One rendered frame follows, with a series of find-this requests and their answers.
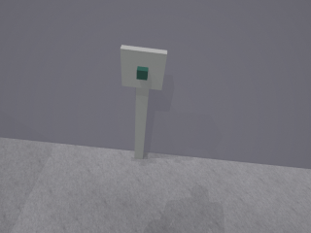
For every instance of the panel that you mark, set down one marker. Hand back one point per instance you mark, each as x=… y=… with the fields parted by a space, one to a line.
x=155 y=60

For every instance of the button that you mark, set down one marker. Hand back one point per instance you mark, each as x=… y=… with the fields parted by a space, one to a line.
x=142 y=73

